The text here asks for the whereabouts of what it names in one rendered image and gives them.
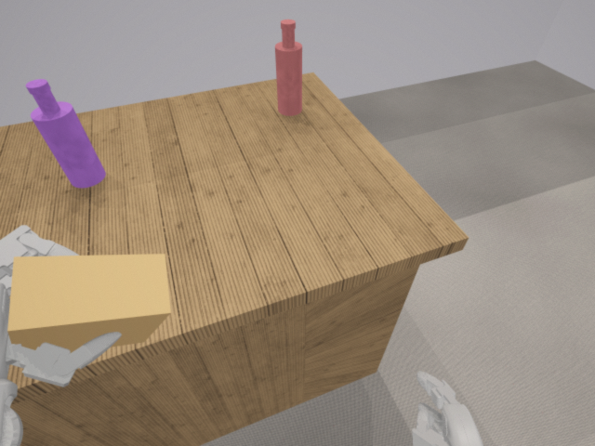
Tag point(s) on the table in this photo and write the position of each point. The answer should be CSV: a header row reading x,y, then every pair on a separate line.
x,y
291,244

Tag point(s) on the right robot hand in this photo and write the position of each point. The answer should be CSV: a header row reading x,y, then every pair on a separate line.
x,y
454,427

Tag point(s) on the left robot hand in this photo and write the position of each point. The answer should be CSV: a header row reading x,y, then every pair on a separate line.
x,y
48,363

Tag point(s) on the sponge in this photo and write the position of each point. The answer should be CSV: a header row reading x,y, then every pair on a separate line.
x,y
67,301

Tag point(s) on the robot left forearm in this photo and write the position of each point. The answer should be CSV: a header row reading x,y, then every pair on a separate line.
x,y
11,428

